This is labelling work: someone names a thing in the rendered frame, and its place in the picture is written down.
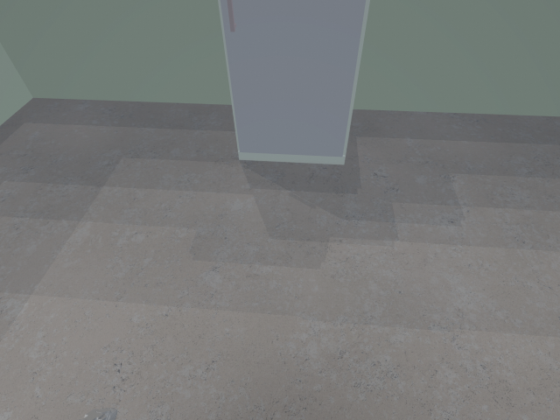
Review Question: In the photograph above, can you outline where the fridge door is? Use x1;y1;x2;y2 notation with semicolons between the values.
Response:
220;0;366;157

